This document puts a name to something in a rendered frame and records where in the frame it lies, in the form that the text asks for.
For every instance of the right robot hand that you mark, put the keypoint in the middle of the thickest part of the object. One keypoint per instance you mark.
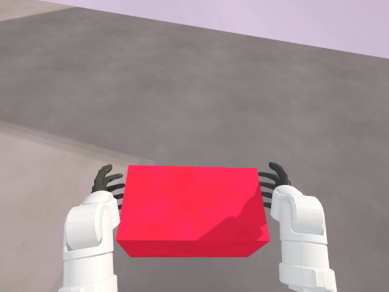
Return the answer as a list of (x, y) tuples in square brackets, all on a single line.
[(280, 179)]

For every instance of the left robot forearm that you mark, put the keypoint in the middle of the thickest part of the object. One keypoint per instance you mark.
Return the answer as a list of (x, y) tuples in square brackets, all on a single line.
[(88, 243)]

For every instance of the right robot forearm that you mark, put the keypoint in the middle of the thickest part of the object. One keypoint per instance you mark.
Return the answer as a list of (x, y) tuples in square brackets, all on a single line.
[(305, 264)]

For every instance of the carton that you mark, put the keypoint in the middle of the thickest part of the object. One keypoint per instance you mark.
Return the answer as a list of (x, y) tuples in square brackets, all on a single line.
[(177, 211)]

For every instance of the left robot hand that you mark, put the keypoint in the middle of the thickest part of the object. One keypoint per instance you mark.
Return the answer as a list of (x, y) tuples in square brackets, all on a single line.
[(101, 181)]

